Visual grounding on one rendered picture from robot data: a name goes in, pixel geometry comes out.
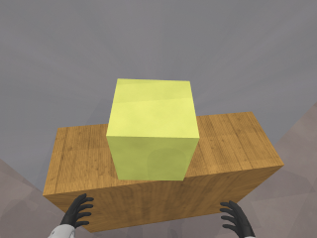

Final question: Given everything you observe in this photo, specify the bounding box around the robot left hand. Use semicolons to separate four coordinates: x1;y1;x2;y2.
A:
60;193;94;229

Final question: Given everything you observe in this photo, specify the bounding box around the pedestal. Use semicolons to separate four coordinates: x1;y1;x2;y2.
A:
43;111;284;233

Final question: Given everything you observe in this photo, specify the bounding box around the robot right hand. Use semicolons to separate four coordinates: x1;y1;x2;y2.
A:
219;200;256;238

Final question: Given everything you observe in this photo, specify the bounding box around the carton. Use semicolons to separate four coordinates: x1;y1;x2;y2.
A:
106;78;200;180

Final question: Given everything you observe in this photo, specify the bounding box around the left robot forearm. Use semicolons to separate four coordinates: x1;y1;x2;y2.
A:
48;224;75;238

